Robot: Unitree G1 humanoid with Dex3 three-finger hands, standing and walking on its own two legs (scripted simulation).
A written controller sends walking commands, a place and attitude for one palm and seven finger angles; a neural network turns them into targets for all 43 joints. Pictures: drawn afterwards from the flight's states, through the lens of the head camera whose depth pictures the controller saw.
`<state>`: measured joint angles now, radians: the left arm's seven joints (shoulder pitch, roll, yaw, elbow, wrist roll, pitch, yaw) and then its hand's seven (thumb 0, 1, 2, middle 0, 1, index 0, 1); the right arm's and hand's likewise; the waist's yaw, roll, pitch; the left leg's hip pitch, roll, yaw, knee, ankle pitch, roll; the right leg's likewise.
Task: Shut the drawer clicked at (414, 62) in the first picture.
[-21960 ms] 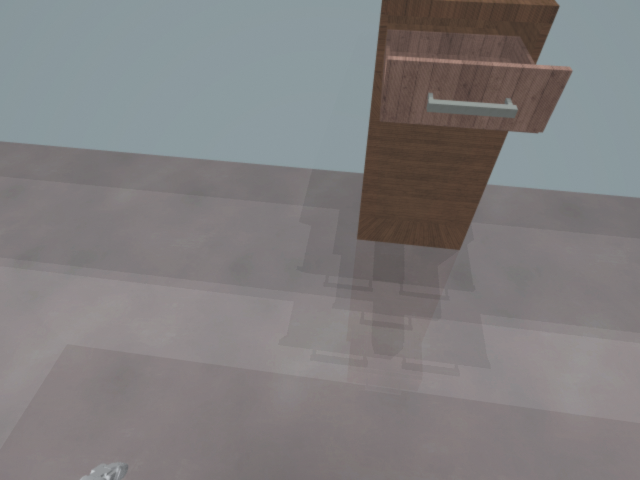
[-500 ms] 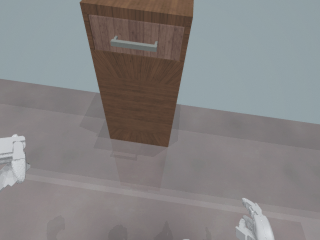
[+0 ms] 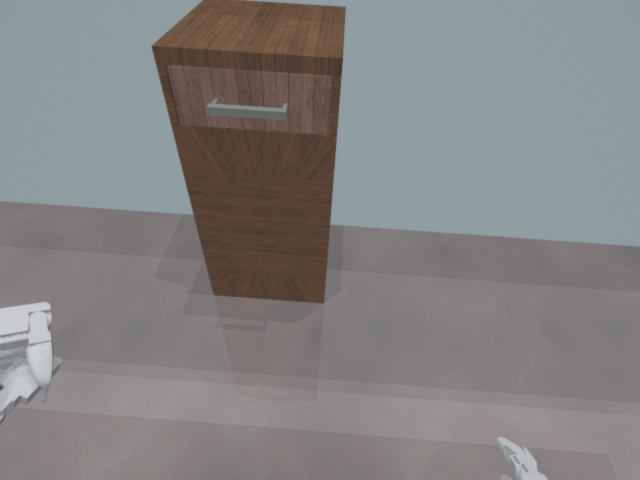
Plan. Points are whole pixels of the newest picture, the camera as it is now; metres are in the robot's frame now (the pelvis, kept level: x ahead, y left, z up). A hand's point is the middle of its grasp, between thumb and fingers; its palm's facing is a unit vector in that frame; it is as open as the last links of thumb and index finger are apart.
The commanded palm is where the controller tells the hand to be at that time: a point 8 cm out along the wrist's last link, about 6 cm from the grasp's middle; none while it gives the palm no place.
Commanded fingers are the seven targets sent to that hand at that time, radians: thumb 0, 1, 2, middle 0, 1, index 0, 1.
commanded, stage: stop stepping back and stand still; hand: left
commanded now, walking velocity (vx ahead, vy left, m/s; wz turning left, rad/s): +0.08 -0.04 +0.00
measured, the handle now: (249, 108) +0.92 +0.20 +0.04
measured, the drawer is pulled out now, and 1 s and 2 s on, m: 0.00 0.00 0.00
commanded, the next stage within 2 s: let the arm hang, fingers relaxed in 0.32 s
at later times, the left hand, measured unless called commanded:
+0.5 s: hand (96, 397) +0.19 +0.24 +0.08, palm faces +0.26 -0.84 -0.48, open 3.2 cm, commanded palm none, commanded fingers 0.00 0.90 0.90 -1.20 -1.38 -1.20 -1.38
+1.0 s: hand out of the picture -0.11 +0.19 -0.16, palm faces +0.08 -0.96 -0.25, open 5.3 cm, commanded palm none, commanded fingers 0.00 0.90 0.90 -0.20 -0.30 -0.20 -0.30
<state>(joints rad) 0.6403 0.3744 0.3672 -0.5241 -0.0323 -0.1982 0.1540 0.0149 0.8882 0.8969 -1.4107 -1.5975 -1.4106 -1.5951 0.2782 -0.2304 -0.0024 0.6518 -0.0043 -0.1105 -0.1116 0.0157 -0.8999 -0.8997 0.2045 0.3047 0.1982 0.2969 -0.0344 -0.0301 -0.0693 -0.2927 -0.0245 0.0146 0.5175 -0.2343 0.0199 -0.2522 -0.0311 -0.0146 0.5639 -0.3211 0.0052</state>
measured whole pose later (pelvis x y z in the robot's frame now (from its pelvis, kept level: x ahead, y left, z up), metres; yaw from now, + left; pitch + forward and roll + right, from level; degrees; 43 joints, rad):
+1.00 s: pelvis -0.03 -0.01 +0.01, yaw +3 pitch -2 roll -1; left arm 0.38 0.21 0.02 1.15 0.01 0.04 0.02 0.01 0.91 0.90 -0.57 -0.72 -0.57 -0.71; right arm 0.35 -0.17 0.00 1.10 -0.02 0.04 -0.03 0.01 -0.90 -0.90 0.20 0.30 0.20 0.30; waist 0.00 0.02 0.07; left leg -0.27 0.00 -0.02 0.47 -0.17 0.01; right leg -0.20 -0.01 -0.08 0.46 -0.23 -0.02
